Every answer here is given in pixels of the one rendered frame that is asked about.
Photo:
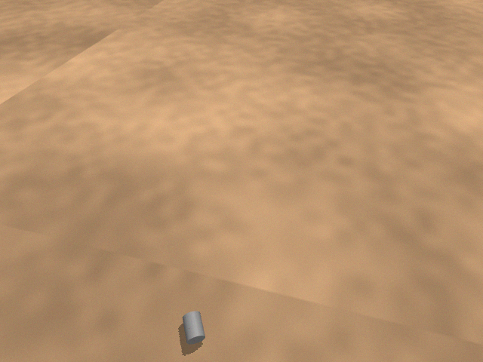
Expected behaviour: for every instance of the can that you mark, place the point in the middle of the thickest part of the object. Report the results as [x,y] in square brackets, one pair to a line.
[193,327]

